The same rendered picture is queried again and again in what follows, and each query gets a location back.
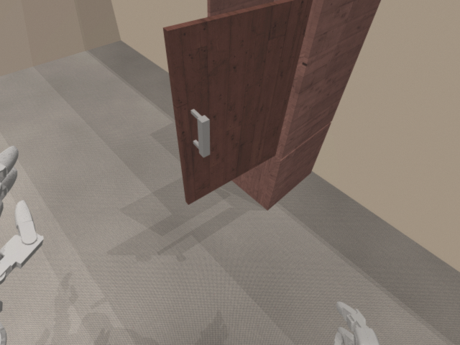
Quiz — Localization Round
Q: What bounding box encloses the handle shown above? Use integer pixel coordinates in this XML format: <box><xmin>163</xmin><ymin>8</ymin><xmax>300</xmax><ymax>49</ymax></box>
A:
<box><xmin>190</xmin><ymin>109</ymin><xmax>210</xmax><ymax>157</ymax></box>

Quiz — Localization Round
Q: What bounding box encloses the robot right hand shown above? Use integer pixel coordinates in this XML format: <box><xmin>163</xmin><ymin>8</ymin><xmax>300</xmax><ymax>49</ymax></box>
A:
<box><xmin>333</xmin><ymin>301</ymin><xmax>380</xmax><ymax>345</ymax></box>

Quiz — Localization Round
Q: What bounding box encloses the cupboard door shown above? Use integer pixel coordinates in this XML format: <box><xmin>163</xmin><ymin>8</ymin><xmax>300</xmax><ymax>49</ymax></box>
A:
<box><xmin>163</xmin><ymin>0</ymin><xmax>313</xmax><ymax>205</ymax></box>

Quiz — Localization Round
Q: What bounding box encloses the robot left hand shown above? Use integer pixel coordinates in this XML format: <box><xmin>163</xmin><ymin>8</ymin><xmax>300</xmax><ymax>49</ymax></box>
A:
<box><xmin>0</xmin><ymin>146</ymin><xmax>44</xmax><ymax>284</ymax></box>

